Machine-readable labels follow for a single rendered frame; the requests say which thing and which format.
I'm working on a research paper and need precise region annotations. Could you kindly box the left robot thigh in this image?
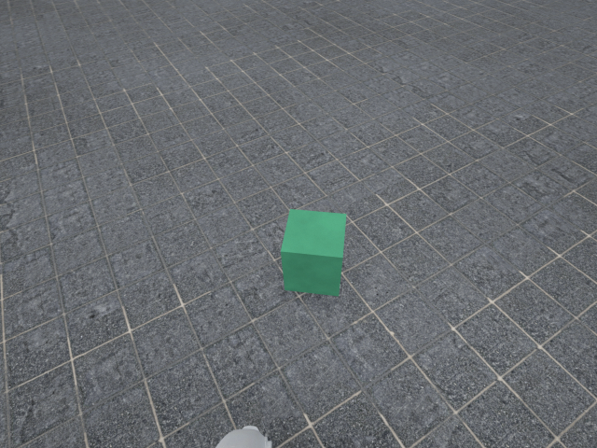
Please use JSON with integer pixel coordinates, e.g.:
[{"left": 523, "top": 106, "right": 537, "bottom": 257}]
[{"left": 216, "top": 428, "right": 271, "bottom": 448}]

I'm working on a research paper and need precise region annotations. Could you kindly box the carton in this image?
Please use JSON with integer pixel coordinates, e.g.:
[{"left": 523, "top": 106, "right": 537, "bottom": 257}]
[{"left": 281, "top": 209, "right": 346, "bottom": 296}]

